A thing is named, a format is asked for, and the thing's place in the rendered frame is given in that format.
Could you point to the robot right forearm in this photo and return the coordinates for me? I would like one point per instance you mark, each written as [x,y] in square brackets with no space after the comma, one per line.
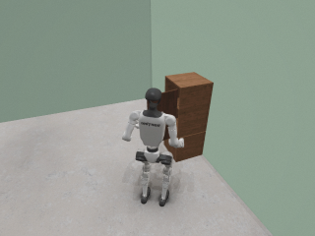
[179,143]

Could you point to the right robot hand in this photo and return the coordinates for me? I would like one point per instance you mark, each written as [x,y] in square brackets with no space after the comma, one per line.
[181,139]

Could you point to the left robot hand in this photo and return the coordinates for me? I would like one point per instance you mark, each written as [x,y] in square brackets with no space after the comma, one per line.
[137,126]

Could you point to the left robot upper arm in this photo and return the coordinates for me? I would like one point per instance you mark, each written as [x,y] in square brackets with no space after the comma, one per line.
[131,125]

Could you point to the right robot upper arm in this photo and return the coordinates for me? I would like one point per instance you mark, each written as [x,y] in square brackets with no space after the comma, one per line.
[170,121]

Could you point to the right robot foot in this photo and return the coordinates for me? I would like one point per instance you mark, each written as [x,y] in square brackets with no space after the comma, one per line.
[162,200]

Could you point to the cupboard door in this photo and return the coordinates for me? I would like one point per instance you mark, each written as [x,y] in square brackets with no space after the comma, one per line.
[167,105]

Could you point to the right robot thigh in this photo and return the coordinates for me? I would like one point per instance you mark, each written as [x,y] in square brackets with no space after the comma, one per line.
[166,158]

